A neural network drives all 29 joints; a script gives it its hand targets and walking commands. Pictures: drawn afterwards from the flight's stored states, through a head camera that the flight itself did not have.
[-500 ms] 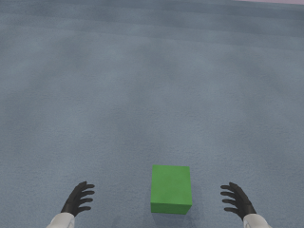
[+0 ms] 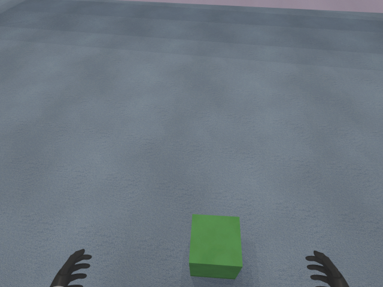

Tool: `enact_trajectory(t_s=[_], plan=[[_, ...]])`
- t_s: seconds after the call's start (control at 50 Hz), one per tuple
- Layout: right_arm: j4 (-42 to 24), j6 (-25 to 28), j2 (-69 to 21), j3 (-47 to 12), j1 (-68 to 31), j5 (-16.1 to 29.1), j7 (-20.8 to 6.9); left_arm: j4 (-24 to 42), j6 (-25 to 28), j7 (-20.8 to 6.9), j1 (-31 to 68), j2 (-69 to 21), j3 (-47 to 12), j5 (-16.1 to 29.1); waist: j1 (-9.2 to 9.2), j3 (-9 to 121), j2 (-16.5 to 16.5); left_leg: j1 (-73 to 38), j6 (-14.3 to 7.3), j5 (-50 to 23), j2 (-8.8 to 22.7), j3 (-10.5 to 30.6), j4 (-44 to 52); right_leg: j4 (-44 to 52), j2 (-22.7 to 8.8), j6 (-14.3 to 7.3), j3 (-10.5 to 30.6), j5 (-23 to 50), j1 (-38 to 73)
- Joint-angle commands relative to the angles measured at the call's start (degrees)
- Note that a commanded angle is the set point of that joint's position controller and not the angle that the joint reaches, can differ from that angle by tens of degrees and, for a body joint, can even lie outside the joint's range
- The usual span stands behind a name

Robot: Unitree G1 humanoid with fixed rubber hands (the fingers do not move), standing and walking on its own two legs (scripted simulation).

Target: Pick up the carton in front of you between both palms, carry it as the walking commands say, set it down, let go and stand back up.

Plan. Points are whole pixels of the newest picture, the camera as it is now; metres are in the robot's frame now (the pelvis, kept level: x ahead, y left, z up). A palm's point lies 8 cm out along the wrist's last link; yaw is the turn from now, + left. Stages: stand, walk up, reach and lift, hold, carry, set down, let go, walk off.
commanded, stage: stand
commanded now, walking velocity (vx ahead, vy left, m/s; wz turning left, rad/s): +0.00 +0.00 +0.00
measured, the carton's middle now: (214, 247) +0.38 -0.07 -0.64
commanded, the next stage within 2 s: none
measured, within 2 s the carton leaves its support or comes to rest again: neither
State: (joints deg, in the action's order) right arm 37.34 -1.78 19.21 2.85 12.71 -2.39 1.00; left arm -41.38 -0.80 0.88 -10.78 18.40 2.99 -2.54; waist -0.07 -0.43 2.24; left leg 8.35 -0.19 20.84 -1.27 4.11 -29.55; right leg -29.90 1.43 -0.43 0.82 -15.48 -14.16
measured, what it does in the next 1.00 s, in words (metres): stands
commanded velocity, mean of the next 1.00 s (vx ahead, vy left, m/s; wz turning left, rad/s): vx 0.00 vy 0.00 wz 0.00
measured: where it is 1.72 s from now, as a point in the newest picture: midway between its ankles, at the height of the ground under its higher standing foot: outside the picture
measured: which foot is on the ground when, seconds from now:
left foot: down 0.00-1.00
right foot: down 0.00-1.00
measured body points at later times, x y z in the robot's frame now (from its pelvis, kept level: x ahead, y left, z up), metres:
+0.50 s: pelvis +0.00 -0.01 +0.01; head +0.00 -0.02 +0.46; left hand +0.12 +0.29 -0.10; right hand +0.13 -0.30 -0.10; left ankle -0.06 +0.12 -0.73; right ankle +0.00 -0.11 -0.73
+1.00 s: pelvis -0.01 -0.01 +0.01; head -0.02 -0.02 +0.46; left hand +0.09 +0.30 -0.10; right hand +0.09 -0.32 -0.11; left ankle -0.06 +0.12 -0.73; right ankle +0.00 -0.12 -0.73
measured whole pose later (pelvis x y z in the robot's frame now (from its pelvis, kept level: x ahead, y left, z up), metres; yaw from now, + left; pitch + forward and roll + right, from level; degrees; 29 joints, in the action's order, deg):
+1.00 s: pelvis -0.01 -0.01 +0.01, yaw +1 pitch -3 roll +0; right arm 53.8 0.4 22.2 -0.4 10.6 -1.3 1.3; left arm -57.4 0.3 0.6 -6.9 21.0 1.1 -1.0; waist -0.5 -1.5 1.4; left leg 3.2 0.5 15.4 -0.8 5.0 -21.2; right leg -22.4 1.4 -1.2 0.1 -10.8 -9.1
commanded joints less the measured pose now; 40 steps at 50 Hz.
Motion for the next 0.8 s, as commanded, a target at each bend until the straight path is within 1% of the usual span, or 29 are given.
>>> enact_trajectory(t_s=[0.0,0.14,0.3,0.78], plan=[[-2.5,1.6,7.5,1.5,-1.8,0.1,0.4,2.3,1.3,0.3,2.6,7.7,1.5,0.1,0.02,3.4,-2.4,2.7,0.4,-16.9,4.4,3.0,4.3,3.9,-5.0,-0.6,4.2,14.3,5.2],[1.0,2.0,8.8,0.9,-1.4,0.4,0.6,-1.3,1.5,0.6,2.9,9.4,1.2,0.5,-0.13,3.2,-2.2,2.0,0.4,-20.0,4.8,3.4,4.9,4.4,-5.7,-0.9,4.6,17.6,7.4],[4.2,2.2,9.4,0.2,-1.8,0.6,0.8,-4.5,1.7,0.6,3.8,10.0,1.0,0.8,-0.16,2.6,-1.7,1.3,0.3,-20.4,5.1,3.8,6.5,5.7,-6.1,-1.0,4.9,18.4,8.8],[12.0,2.7,11.5,-1.2,-3.3,1.1,0.6,-11.8,1.7,0.0,5.9,11.8,0.2,1.4,-0.42,-0.1,-1.9,1.0,-0.3,-14.1,6.0,4.9,11.3,10.2,-6.9,-1.1,6.3,11.9,9.3]])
